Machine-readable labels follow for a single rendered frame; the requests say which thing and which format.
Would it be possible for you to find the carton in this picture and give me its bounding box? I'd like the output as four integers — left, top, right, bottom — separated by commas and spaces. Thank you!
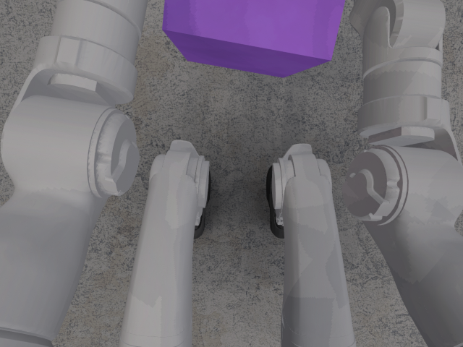
162, 0, 345, 78

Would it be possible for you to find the left robot upper arm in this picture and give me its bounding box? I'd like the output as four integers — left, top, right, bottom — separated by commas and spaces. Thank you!
0, 95, 140, 347

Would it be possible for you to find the left robot forearm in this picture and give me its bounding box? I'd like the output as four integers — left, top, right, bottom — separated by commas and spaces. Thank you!
1, 0, 148, 169

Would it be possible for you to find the right robot foot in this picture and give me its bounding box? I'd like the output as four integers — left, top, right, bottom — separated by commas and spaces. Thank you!
266, 166, 284, 239

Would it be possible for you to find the robot foot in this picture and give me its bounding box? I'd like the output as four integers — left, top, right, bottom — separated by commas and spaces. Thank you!
266, 166, 284, 239
194, 172, 211, 239

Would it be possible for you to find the left robot foot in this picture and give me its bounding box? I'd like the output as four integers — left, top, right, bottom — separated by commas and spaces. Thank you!
194, 172, 211, 239

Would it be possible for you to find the right robot forearm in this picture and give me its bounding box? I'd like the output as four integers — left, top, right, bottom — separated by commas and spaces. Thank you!
349, 0, 463, 168

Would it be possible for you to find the right robot upper arm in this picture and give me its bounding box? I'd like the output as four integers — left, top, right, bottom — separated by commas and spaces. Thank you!
341, 145, 463, 347

